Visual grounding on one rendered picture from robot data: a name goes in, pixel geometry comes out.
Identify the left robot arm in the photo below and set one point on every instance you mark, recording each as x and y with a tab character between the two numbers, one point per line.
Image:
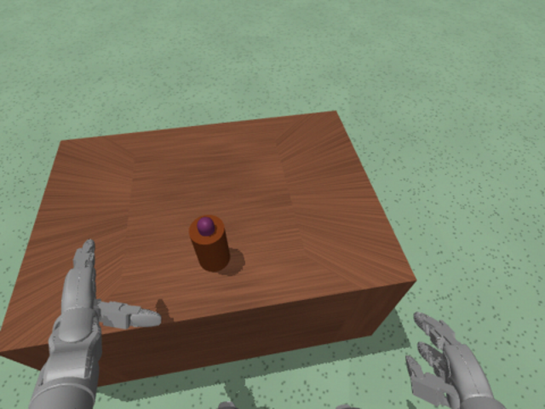
69	378

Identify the right robot hand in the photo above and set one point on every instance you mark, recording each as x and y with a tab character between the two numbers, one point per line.
458	373

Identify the bottle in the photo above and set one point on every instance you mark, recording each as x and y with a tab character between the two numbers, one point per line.
209	240

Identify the left robot hand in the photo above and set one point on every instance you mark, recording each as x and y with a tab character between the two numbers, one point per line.
79	292

